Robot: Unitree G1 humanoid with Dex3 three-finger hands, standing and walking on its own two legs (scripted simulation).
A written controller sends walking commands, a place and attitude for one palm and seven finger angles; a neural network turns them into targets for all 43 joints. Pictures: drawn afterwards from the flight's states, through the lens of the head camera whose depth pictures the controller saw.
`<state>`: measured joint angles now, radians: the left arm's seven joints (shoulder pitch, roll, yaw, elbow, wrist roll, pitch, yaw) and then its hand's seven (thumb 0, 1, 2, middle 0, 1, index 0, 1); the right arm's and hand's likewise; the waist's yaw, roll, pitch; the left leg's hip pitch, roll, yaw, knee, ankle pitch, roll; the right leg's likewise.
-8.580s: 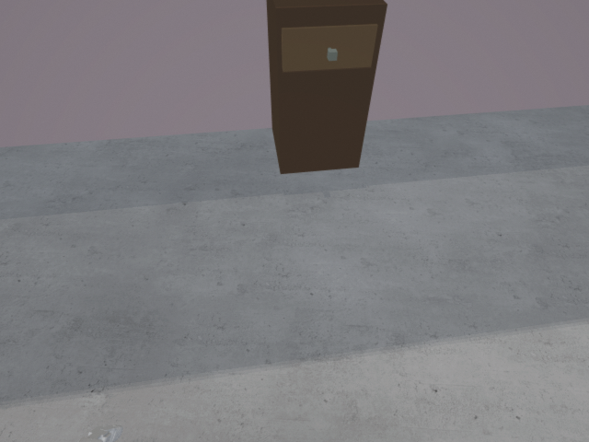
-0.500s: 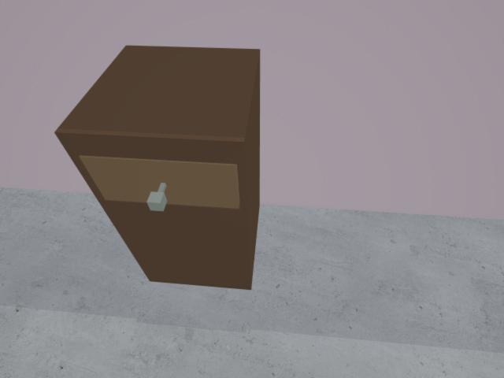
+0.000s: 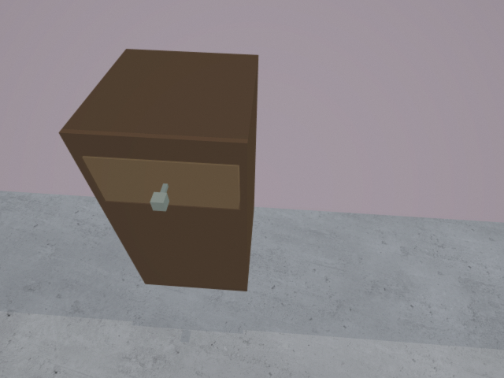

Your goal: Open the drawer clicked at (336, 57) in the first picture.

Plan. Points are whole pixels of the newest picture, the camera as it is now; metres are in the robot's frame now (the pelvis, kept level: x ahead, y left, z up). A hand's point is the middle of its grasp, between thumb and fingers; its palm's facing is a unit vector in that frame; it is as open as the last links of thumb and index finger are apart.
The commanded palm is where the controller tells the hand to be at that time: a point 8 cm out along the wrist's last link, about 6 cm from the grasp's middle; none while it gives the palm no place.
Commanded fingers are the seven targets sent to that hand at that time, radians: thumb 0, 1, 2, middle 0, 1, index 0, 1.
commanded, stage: come to a stop and stand still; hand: left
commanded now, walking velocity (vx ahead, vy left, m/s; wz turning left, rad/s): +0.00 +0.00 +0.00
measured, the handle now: (161, 196) +0.55 +0.27 -0.13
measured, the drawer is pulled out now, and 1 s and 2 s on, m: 0.00 0.00 0.00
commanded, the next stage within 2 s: look again from close up in 0.86 s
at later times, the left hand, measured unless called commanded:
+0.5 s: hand out of the picture +0.01 +0.18 -0.18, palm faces +0.05 -0.99 -0.17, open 7.4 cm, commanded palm none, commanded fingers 0.00 0.90 0.90 -0.20 -0.30 -0.20 -0.30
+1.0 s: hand out of the picture +0.03 +0.18 -0.18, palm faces +0.04 -0.98 -0.20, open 7.4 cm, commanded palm none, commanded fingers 0.00 0.90 0.90 -0.20 -0.30 -0.20 -0.30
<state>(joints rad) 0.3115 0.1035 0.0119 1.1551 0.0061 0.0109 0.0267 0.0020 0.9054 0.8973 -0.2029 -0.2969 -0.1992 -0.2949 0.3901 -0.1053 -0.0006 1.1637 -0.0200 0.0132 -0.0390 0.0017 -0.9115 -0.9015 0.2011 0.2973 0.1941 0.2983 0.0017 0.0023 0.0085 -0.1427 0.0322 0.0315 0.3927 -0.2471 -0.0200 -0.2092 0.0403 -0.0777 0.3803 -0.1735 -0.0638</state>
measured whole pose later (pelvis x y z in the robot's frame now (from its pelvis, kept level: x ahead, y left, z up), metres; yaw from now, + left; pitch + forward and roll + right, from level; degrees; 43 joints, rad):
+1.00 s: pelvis +0.04 +0.02 +0.00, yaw +0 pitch +0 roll +0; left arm 0.30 0.11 0.00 1.15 0.01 -0.03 0.06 0.01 0.91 0.90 -0.20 -0.30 -0.20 -0.29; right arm 0.31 -0.12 0.01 1.13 -0.01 -0.01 -0.04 0.00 -0.91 -0.90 0.20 0.30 0.19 0.30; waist 0.00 0.03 0.02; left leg -0.11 0.02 0.03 0.44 -0.32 0.00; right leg -0.17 0.02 -0.07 0.42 -0.26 -0.04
